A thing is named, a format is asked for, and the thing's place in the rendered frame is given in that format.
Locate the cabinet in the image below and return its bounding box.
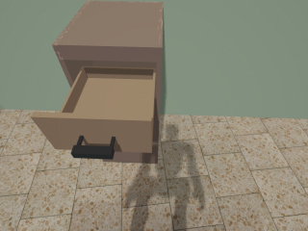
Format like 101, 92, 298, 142
52, 0, 164, 164

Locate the drawer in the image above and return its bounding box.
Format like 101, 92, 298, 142
30, 66, 156, 153

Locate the handle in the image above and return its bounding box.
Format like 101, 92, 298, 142
70, 135, 116, 160

